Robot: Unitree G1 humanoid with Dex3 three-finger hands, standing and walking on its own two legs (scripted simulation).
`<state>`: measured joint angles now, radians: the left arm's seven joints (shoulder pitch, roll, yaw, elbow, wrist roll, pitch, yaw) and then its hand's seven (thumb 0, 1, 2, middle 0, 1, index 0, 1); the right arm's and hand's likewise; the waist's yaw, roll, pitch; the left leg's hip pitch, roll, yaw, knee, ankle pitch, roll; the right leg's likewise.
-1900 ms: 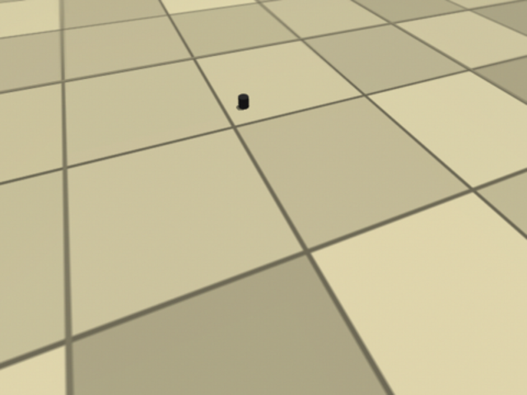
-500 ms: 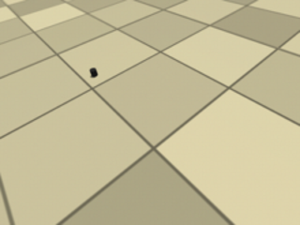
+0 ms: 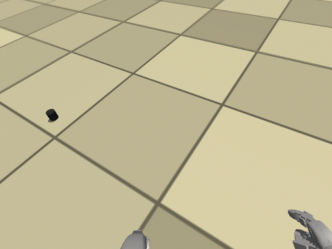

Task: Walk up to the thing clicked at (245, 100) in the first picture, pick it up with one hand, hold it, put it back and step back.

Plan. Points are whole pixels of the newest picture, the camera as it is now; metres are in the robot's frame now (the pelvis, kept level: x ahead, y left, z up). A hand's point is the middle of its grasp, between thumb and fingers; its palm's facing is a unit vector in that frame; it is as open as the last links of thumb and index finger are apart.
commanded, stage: walk up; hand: left
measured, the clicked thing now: (52, 114) +1.22 +1.09 -0.71
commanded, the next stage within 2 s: none
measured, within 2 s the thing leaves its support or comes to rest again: neither
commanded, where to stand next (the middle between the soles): +0.78 +1.23 m, yaw -52 degrees
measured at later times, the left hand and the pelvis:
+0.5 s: hand (53, 153) +0.43 +0.43 -0.10, palm faces -0.24 -0.80 -0.55, open 7.4 cm; pelvis +0.22 +0.18 +0.00, yaw -14 degrees
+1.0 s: hand (23, 124) +0.60 +0.66 -0.14, palm faces -0.37 -0.74 -0.56, open 7.4 cm; pelvis +0.41 +0.38 +0.00, yaw -23 degrees
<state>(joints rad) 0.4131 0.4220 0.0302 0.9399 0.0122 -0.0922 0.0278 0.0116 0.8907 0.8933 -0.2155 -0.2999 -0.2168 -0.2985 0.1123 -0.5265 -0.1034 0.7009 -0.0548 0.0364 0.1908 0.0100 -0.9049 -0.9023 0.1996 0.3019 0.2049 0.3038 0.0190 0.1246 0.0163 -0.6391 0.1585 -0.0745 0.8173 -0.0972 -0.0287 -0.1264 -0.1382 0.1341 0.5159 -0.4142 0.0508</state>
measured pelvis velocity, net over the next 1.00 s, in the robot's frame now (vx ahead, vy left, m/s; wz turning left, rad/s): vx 0.41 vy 0.38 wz -0.40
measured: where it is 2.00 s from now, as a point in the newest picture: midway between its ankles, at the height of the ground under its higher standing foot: (73, 181)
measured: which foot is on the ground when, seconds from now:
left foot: up 0.00-0.00, down 0.02-0.46, up 0.48-0.80, down 0.82-1.00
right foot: down 0.00-0.06, up 0.08-0.42, down 0.44-0.86, up 0.88-1.00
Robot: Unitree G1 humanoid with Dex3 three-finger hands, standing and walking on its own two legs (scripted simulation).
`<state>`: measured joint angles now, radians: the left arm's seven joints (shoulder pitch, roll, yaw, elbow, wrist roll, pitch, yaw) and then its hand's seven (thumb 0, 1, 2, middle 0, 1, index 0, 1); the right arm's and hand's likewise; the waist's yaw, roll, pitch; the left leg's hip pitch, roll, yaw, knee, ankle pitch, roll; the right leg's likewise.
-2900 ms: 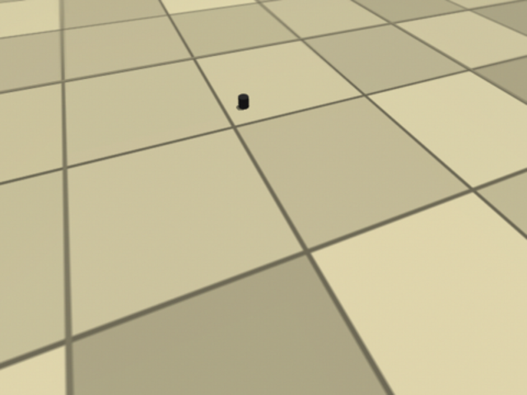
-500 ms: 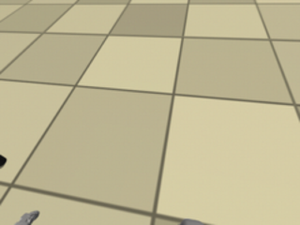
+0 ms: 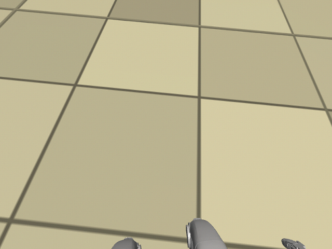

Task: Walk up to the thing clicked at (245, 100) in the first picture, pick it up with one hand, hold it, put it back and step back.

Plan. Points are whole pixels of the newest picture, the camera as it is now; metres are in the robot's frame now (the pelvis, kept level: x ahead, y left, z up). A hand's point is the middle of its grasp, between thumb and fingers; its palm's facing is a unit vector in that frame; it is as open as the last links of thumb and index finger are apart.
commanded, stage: walk up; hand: left
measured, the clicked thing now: out of the picture +0.48 +0.96 -0.71
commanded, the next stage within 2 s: none
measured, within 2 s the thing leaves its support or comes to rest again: neither
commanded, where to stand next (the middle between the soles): +0.02 +0.92 m, yaw -30 degrees
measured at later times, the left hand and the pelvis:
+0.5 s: hand out of the picture +0.16 +0.51 -0.10, palm faces -0.15 -0.76 -0.63, open 7.4 cm; pelvis +0.05 +0.20 -0.01, yaw -9 degrees
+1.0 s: hand out of the picture +0.24 +0.68 -0.13, palm faces -0.33 -0.79 -0.52, open 7.4 cm; pelvis +0.07 +0.44 -0.01, yaw -17 degrees
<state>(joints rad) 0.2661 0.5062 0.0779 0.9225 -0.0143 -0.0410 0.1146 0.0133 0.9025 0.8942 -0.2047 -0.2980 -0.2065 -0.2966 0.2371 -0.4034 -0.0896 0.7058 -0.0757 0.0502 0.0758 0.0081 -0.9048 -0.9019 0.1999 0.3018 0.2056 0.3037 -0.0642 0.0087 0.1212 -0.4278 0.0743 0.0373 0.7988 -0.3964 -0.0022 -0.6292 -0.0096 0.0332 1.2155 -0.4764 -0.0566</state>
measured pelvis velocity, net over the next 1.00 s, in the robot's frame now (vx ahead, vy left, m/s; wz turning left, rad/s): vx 0.07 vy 0.44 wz -0.30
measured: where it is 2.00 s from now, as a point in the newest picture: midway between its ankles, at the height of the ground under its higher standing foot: outside the picture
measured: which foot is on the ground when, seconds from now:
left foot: down 0.00-0.18, up 0.20-0.56, down 0.58-0.96, up 0.98-1.00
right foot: up 0.00-0.16, down 0.18-0.60, up 0.62-0.92, down 0.94-1.00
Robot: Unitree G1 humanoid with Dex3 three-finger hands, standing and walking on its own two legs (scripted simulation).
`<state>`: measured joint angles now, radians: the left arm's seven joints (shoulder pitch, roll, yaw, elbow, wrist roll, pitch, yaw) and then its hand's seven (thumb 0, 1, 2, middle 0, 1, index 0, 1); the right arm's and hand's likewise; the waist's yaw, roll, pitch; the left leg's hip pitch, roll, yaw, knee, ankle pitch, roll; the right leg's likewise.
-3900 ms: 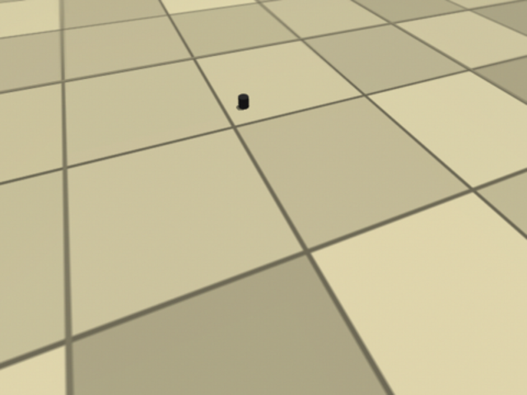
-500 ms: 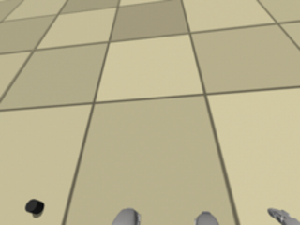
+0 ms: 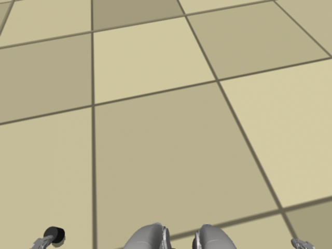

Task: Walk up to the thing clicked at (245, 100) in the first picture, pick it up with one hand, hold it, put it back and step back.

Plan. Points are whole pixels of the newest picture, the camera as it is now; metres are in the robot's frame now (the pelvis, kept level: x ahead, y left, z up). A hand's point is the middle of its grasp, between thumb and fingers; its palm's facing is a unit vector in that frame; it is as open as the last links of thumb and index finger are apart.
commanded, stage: walk up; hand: left
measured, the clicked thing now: (54, 234) +0.24 +0.62 -0.69
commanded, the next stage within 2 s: none
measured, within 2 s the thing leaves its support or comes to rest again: neither
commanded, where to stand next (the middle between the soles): -0.18 +0.45 m, yaw -13 degrees
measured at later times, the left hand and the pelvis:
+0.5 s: hand out of the picture +0.00 +0.56 -0.13, palm faces -0.07 -0.84 -0.54, open 7.4 cm; pelvis -0.11 +0.24 +0.00, yaw -3 degrees
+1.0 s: hand out of the picture -0.11 +0.76 -0.10, palm faces -0.08 -0.77 -0.63, open 7.4 cm; pelvis -0.24 +0.45 -0.02, yaw -6 degrees
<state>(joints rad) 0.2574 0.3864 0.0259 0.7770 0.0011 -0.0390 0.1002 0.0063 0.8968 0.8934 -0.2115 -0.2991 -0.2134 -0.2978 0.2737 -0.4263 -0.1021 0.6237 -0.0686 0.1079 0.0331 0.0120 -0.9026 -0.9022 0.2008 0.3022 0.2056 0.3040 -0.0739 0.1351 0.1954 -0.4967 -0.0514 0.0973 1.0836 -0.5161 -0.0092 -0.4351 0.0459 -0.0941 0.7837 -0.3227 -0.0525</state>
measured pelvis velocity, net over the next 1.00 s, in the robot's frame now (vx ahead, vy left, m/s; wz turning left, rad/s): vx -0.24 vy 0.45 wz -0.10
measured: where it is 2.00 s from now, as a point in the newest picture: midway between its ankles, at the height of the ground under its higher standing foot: outside the picture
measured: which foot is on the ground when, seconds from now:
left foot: up 0.00-0.26, down 0.28-0.64, up 0.66-0.98, down 1.00-1.00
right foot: down 0.00-0.30, up 0.32-0.62, down 0.64-1.00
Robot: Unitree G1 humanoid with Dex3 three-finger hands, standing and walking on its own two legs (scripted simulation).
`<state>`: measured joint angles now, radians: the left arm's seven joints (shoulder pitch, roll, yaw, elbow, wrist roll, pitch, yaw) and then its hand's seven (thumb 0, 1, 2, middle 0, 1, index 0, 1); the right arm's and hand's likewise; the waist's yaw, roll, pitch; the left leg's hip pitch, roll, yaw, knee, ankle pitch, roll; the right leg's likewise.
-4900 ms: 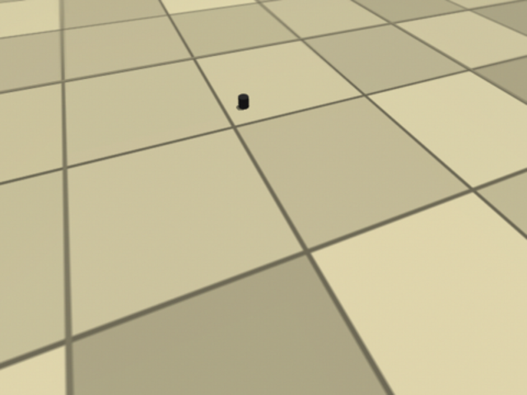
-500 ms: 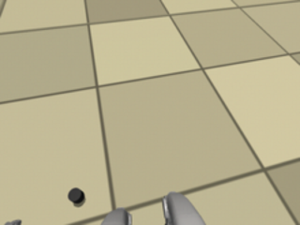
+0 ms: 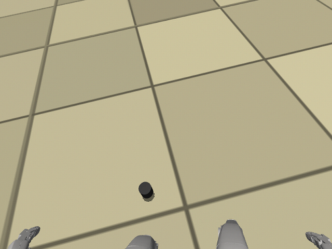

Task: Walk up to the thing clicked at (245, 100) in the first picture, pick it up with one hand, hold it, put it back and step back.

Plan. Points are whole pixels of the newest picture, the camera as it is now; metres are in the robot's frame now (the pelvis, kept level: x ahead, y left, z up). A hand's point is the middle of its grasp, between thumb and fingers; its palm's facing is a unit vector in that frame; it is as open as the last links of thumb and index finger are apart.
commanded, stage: walk up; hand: left
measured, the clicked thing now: (146, 190) +0.46 +0.22 -0.68
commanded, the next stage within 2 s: none
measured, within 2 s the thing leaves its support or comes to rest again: neither
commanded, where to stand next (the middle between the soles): +0.05 +0.00 m, yaw -7 degrees
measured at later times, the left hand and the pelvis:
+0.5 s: hand out of the picture +0.01 +0.36 -0.11, palm faces -0.20 -0.91 -0.36, open 7.4 cm; pelvis -0.07 +0.08 +0.05, yaw -10 degrees
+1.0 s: hand out of the picture +0.07 +0.27 -0.07, palm faces -0.12 -0.88 -0.46, open 7.4 cm; pelvis -0.03 +0.01 +0.05, yaw -9 degrees
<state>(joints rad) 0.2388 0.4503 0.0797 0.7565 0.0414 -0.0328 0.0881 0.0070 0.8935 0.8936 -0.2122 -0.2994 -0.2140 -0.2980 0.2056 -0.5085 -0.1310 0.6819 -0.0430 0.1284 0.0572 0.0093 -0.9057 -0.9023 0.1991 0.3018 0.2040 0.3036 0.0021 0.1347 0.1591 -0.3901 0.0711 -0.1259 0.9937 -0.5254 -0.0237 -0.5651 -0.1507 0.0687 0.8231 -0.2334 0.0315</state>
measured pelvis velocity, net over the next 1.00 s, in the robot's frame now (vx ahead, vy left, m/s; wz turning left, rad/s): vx -0.03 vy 0.01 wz -0.16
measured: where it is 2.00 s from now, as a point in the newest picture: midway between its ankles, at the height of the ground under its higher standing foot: outside the picture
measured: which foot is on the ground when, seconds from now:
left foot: down 0.00-0.70, up 0.72-1.00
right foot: down 0.00-0.04, up 0.06-0.66, down 0.68-1.00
